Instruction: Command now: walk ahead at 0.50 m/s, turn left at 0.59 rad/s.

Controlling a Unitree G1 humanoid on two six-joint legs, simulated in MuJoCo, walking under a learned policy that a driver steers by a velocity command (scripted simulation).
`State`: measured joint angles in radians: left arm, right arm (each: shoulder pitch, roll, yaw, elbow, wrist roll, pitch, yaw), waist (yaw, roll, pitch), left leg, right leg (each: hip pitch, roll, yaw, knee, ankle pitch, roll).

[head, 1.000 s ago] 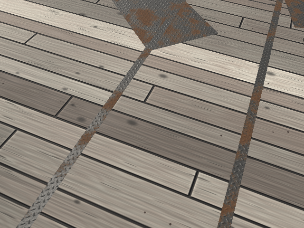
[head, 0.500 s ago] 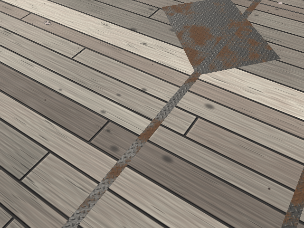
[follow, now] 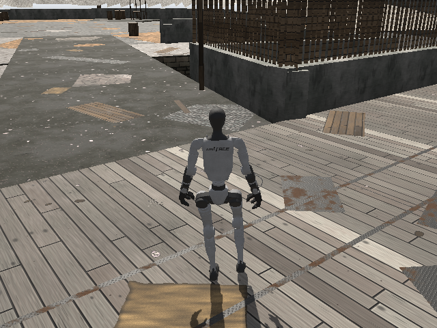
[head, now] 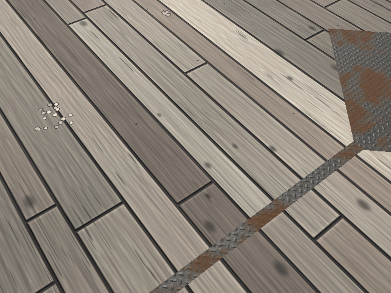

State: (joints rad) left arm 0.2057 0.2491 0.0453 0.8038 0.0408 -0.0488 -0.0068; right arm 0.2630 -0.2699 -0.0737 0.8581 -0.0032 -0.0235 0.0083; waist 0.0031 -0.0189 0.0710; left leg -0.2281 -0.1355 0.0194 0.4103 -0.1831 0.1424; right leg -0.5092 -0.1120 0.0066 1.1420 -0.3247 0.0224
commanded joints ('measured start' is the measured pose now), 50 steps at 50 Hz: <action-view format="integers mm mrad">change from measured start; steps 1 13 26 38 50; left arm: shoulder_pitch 57 -315 54 173 152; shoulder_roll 76 91 104 151 93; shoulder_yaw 19 -1 18 37 4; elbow -45 -193 -73 10 -9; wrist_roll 9 -12 -17 -23 -31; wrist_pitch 24 3 -40 -46 11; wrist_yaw -6 -20 13 12 13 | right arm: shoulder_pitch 33 232 98 -280 -12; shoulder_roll -139 -160 -87 -37 -82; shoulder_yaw -30 -32 -6 30 9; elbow -52 -23 -94 -235 -101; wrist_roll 6 -12 -35 -34 2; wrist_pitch -34 -29 16 16 -21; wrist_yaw -2 -22 31 79 -15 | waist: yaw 23 -99 -16 45 -4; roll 29 92 -86 -68 60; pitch -73 -16 -61 12 -136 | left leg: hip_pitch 72 264 -330 -376 219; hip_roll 256 262 169 195 386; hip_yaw -280 -386 -99 45 -212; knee -198 -109 760 295 -52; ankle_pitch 333 445 -126 125 821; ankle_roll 144 82 -85 -79 96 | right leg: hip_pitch -79 -155 360 469 -43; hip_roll -7 83 -152 -147 -2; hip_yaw -4 8 185 -157 -5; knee -72 -512 -948 -978 34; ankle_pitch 70 274 233 443 -85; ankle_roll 26 6 -171 -145 -22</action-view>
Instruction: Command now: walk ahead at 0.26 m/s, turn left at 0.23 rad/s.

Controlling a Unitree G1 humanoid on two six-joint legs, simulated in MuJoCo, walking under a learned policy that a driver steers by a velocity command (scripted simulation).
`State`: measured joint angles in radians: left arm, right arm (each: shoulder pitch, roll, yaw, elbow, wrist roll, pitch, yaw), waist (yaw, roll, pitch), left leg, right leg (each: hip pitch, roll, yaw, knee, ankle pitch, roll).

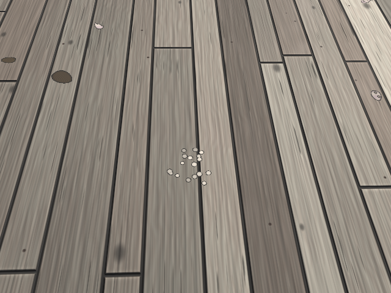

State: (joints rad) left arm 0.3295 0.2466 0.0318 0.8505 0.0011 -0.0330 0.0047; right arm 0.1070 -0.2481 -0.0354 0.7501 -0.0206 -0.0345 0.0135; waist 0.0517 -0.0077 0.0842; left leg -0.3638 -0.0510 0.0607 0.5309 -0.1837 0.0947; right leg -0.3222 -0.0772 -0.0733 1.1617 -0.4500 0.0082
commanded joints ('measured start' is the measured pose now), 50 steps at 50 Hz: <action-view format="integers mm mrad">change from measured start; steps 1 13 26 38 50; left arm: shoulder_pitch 74 -54 -89 -155 -257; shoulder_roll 92 44 157 148 111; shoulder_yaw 17 9 54 79 59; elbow -35 -5 7 -39 -96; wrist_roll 22 19 12 25 21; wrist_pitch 13 51 52 87 118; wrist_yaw -3 19 28 6 -60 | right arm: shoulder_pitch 104 183 124 89 195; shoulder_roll -80 -79 -55 -169 -176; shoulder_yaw -17 4 -20 -42 -54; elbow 5 127 119 46 45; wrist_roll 19 -1 8 -22 -15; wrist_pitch -11 -16 56 41 25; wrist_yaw -20 -29 -56 -74 -52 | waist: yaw -17 -49 -64 -32 -122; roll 65 98 -99 120 172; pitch -143 -113 -98 -60 -93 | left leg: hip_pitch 281 236 -47 90 359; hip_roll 273 236 7 414 347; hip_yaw -206 -120 -102 -462 -166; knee -206 -221 383 -359 -297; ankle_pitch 810 719 -332 -58 -78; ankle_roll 124 106 -87 137 119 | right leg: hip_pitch -158 -32 117 -198 -194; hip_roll -33 26 -142 145 74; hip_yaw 73 46 394 175 48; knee -27 -444 -864 -176 -322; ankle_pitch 64 236 568 -76 14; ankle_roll -1 -10 -264 -24 20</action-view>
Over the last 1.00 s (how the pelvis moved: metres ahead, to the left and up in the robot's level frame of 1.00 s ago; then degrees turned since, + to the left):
0.49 0.11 -0.01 33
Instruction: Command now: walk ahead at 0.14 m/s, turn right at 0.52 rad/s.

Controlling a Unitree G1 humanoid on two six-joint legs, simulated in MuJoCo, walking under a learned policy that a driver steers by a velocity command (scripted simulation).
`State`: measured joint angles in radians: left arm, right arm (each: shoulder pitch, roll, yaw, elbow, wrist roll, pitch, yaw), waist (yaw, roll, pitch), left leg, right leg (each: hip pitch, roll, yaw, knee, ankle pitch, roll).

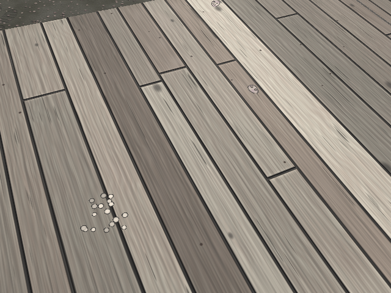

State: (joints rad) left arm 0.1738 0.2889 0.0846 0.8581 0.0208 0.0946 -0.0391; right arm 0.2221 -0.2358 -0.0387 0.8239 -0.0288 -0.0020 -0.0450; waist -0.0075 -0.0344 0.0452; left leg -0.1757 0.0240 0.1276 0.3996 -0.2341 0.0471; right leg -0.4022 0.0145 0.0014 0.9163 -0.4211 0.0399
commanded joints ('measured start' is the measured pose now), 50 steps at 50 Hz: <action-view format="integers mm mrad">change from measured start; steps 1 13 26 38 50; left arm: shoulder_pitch -120 109 233 106 -185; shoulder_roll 68 100 62 65 44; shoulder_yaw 3 -14 -43 -42 -49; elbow -116 -19 86 -50 -174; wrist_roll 4 11 1 17 23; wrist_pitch -10 -127 -187 -183 -130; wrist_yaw -24 42 62 36 13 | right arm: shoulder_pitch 83 10 -199 49 250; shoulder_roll -197 -149 -32 -143 -158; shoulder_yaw -55 -46 -2 -57 -49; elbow -26 1 -70 25 64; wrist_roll -9 22 -4 25 29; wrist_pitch -9 -29 -15 -33 -65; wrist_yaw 13 90 115 49 44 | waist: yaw -69 32 41 22 -77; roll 204 -78 -47 -10 85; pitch -38 106 122 -17 8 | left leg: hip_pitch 146 -571 -466 36 157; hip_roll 276 53 -9 153 64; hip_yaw -248 -166 -5 -506 -398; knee -192 600 295 -187 -202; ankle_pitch -145 -90 160 174 398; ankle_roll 167 20 30 266 152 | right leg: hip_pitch -92 477 461 -166 -315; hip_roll -17 -275 -237 -116 -103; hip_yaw -34 260 -162 56 -13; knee -116 -823 -772 331 -159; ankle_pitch -29 35 866 122 446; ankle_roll -23 -213 -152 -63 4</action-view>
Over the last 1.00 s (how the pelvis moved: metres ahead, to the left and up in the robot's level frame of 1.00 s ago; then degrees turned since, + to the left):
0.09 0.03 0.01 -20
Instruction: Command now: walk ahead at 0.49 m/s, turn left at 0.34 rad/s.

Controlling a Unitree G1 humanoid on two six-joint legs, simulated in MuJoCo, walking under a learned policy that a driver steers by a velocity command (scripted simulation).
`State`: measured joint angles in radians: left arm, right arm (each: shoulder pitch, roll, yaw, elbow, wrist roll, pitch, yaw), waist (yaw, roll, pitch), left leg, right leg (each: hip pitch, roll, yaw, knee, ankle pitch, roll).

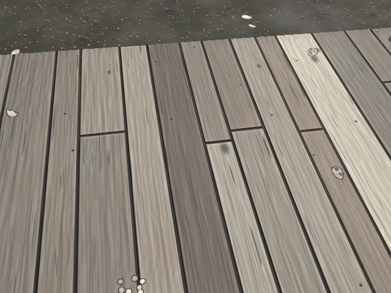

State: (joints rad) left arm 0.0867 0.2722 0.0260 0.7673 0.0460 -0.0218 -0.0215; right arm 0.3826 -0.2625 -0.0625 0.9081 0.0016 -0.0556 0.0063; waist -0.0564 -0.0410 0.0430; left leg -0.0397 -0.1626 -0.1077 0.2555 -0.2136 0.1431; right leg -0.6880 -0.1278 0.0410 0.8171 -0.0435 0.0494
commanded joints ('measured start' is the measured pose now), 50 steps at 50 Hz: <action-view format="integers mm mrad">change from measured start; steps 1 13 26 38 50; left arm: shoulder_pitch -126 260 361 420 76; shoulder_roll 56 187 137 110 42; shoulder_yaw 7 65 66 58 29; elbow -93 26 88 8 -63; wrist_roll -4 -45 -49 -42 -2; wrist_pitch -16 -30 -41 -30 3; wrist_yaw -8 3 14 25 -33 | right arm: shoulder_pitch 105 99 -356 -52 -36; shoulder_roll -126 -132 -54 -247 -101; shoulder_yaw -22 0 47 -19 8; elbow -14 -35 -218 -193 -91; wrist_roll -4 -42 -44 -49 -16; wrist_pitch -12 -34 4 -15 -60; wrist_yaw -11 -13 19 -31 3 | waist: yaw -39 81 107 17 48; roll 95 -78 -24 243 133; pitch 14 -190 0 -287 -6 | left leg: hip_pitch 47 -560 -558 259 -64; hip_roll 254 104 211 614 376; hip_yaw -159 9 104 -643 28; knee -50 1114 489 34 -117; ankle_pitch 418 -196 162 -299 256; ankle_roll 52 -70 -196 73 37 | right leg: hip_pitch -29 855 522 32 37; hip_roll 49 -211 40 205 96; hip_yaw -60 670 258 66 14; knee -93 -527 -617 358 58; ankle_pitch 75 -188 126 -503 -104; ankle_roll -13 -395 -272 -129 -60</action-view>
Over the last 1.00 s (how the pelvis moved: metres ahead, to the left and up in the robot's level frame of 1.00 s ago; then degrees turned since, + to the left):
0.40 0.02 0.00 18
